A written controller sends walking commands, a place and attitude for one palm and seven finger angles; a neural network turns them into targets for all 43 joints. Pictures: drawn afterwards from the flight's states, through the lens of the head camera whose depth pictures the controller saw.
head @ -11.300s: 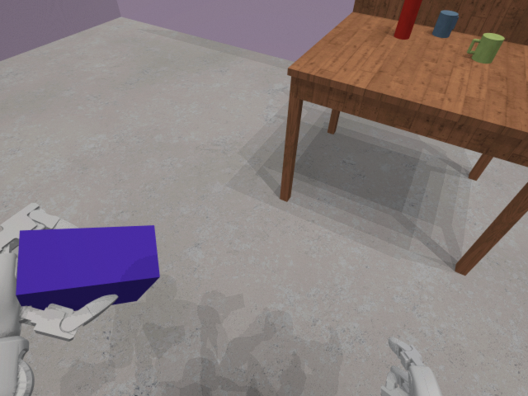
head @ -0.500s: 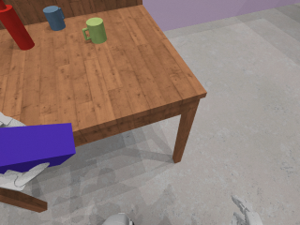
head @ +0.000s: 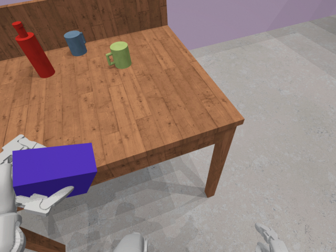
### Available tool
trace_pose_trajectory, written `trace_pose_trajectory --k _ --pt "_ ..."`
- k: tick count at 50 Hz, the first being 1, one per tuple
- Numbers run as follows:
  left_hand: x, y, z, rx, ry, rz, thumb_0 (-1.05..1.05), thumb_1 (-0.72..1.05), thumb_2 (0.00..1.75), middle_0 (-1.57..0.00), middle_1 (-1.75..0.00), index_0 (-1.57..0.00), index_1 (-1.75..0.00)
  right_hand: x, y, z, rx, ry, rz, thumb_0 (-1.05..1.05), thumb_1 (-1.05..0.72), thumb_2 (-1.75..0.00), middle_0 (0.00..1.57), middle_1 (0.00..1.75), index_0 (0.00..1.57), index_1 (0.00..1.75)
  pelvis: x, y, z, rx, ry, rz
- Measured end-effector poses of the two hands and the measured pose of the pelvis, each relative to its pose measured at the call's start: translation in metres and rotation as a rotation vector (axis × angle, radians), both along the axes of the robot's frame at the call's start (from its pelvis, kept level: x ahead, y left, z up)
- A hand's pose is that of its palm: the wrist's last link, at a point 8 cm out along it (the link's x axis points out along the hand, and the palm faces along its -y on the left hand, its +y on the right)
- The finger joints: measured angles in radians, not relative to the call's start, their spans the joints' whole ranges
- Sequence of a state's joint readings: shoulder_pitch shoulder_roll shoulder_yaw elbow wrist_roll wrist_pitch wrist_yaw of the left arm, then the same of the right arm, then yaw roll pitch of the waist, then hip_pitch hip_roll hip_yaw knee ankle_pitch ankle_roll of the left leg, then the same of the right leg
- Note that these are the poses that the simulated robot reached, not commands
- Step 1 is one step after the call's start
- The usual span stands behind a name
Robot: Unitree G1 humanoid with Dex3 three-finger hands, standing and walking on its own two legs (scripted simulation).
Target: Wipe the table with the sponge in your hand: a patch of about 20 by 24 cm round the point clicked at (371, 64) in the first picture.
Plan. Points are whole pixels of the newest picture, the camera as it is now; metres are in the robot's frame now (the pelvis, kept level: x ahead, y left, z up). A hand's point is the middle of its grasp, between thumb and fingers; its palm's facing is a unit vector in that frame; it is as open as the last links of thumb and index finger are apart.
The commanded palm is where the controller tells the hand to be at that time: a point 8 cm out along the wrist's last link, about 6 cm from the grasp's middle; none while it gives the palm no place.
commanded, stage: shuffle to correct the standing spot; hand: left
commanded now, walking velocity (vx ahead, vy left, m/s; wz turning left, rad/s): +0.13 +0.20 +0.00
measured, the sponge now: (67, 173) +0.24 +0.22 +0.12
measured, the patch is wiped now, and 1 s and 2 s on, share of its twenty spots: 0.00 0.00 0.00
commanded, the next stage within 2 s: none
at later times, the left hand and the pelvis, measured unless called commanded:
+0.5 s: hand (6, 166) +0.22 +0.30 +0.17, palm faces +0.40 -0.80 -0.44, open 9.8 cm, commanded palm +0.17 +0.35 +0.17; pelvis +0.01 +0.07 -0.01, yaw +0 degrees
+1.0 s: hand out of the picture +0.21 +0.39 +0.18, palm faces +0.43 -0.79 -0.44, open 9.8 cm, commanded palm +0.15 +0.44 +0.17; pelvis +0.00 +0.16 -0.02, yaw +1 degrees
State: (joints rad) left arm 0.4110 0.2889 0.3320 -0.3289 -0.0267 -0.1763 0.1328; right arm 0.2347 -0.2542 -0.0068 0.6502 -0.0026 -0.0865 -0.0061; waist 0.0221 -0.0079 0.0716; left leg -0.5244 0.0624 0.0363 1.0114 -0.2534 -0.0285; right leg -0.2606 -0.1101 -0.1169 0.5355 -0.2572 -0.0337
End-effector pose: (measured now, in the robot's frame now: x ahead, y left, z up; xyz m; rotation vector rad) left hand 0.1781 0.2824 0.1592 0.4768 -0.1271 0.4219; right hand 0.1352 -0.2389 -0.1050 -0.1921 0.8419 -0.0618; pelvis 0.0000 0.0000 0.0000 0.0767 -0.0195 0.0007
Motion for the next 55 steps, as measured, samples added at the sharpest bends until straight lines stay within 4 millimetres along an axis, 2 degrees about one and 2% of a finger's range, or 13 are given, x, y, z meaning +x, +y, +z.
trace_pose_trajectory --k 2,5,9,12,16,22,26,30,36,39,44,50,55 --pt "0.007 -0.005 0.0 -0.011 -0.013 -0.062 0.0 -0.47 1.0 -0.77 -1.35 -0.78 -1.35 -0.003 0.0 0.005 -0.037 0.003 -0.017 0.01 -0.91 -0.9 0.2 0.29 0.2 0.3 0.0 0.008 0.0 0.0 -0.002 -0.005" --pt "0.015 -0.005 0.019 0.032 -0.109 -0.176 0.0 -0.47 1.01 -0.77 -1.35 -0.78 -1.35 -0.003 0.003 0.014 -0.09 -0.022 -0.052 0.01 -0.91 -0.9 0.2 0.29 0.2 0.3 0.001 0.024 -0.005 -0.013 -0.004 -0.012" --pt "0.019 0.018 0.049 0.195 -0.284 -0.266 0.0 -0.47 1.01 -0.77 -1.35 -0.78 -1.35 0.005 0.017 0.015 -0.115 -0.105 -0.125 0.01 -0.91 -0.9 0.2 0.29 0.2 0.3 0.006 0.047 -0.023 -0.036 -0.002 -0.025" --pt "0.021 0.04 0.056 0.254 -0.302 -0.226 0.0 -0.47 1.01 -0.77 -1.35 -0.78 -1.35 0.01 0.037 0.015 -0.066 -0.133 -0.143 0.01 -0.91 -0.9 0.2 0.29 0.2 0.3 0.008 0.052 -0.023 -0.026 0.005 -0.036" --pt "0.018 0.059 0.047 0.216 -0.223 -0.129 0.0 -0.47 1.01 -0.77 -1.35 -0.78 -1.35 0.015 0.062 0.005 0.015 -0.151 -0.119 0.01 -0.91 -0.9 0.2 0.29 0.2 0.3 0.013 0.059 -0.022 -0.025 0.017 -0.036" --pt "0.008 0.054 0.023 0.109 -0.123 -0.079 0.0 -0.47 1.01 -0.77 -1.35 -0.78 -1.35 0.02 0.088 -0.021 0.07 -0.074 -0.02 0.01 -0.91 -0.9 0.2 0.29 0.2 0.3 0.012 0.069 -0.023 -0.034 -0.003 -0.009" --pt "0.003 0.06 0.025 0.088 -0.1 -0.083 0.0 -0.47 1.01 -0.77 -1.35 -0.78 -1.35 0.019 0.096 -0.012 0.058 -0.033 0.012 0.01 -0.91 -0.9 0.2 0.3 0.2 0.3 0.009 0.076 -0.011 -0.015 -0.004 -0.005" --pt "0.001 0.078 0.035 0.129 -0.1 -0.085 0.0 -0.47 1.01 -0.77 -1.35 -0.78 -1.35 0.021 0.099 0.003 0.024 -0.048 0.0 0.01 -0.91 -0.9 0.2 0.3 0.2 0.3 0.006 0.086 -0.004 -0.002 0.004 -0.006" --pt "0.002 0.11 0.037 0.116 -0.156 -0.095 0.0 -0.47 1.01 -0.77 -1.35 -0.78 -1.35 0.026 0.107 0.019 -0.061 -0.108 -0.031 0.01 -0.91 -0.9 0.2 0.29 0.2 0.3 0.006 0.118 -0.007 -0.012 -0.001 -0.01" --pt "0.003 0.128 0.03 0.11 -0.198 -0.118 0.0 -0.47 1.01 -0.77 -1.35 -0.78 -1.35 0.03 0.118 0.019 -0.091 -0.15 -0.066 0.01 -0.91 -0.9 0.2 0.29 0.2 0.3 0.005 0.137 -0.019 -0.037 -0.006 -0.008" --pt "0.003 0.149 0.021 0.107 -0.187 -0.099 0.0 -0.47 1.01 -0.77 -1.35 -0.78 -1.35 0.028 0.15 0.02 -0.046 -0.168 -0.057 0.01 -0.91 -0.9 0.2 0.29 0.2 0.3 0.001 0.147 -0.02 -0.032 -0.013 -0.003" --pt "-0.013 0.149 0.036 0.136 -0.21 -0.103 -0.01 -0.47 1.01 -0.77 -1.35 -0.78 -1.35 0.024 0.182 0.001 0.032 -0.14 0.007 0.01 -0.91 -0.9 0.2 0.29 0.2 0.3 -0.002 0.158 -0.022 -0.067 -0.019 0.023" --pt "-0.021 0.172 0.037 0.113 -0.168 -0.069 0.0 -0.47 1.01 -0.77 -1.35 -0.78 -1.35 0.012 0.198 0.004 0.039 -0.057 0.022 0.01 -0.9 -0.9 0.2 0.3 0.2 0.3 -0.004 0.173 -0.007 -0.038 0.001 0.005"
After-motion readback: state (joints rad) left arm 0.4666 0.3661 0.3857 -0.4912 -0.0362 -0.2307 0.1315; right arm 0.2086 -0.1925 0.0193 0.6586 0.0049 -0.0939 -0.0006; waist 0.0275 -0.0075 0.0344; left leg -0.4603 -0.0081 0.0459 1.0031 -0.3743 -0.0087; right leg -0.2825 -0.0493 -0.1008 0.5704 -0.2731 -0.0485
